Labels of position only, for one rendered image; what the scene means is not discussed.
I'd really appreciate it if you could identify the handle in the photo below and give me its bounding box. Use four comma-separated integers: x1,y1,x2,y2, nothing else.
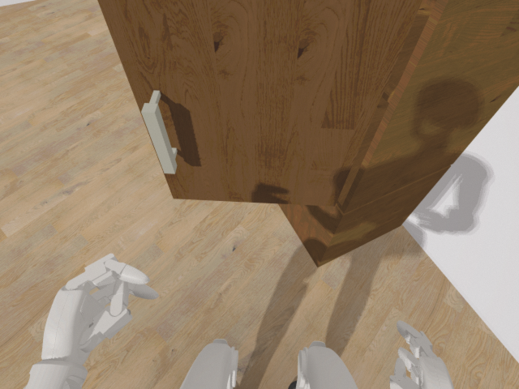
141,90,177,174

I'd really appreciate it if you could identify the robot left forearm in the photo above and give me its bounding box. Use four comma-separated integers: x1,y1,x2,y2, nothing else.
23,360,88,389

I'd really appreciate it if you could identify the left robot hand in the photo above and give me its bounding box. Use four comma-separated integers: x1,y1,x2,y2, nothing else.
41,254,159,365

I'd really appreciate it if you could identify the robot right thigh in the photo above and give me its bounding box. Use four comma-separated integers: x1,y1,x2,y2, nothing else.
298,346,358,389

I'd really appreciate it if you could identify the right robot hand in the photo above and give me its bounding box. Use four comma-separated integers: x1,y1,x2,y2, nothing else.
389,320,454,389

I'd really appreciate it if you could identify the robot left thigh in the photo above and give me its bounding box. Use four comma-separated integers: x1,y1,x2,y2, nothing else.
180,343,238,389

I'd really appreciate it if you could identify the robot thigh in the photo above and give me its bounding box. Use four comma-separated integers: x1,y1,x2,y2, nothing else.
298,346,358,389
180,343,238,389

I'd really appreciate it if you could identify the cupboard door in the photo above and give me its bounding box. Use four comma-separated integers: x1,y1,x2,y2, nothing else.
97,0,422,207

